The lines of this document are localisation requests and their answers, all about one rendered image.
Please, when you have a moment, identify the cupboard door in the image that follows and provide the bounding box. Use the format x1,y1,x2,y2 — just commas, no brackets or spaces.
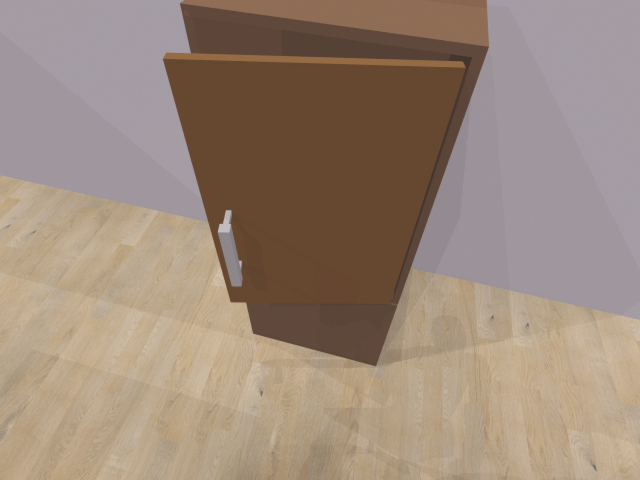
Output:
163,53,466,304

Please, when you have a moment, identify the handle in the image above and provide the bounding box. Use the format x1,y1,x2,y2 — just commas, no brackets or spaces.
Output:
218,210,243,287

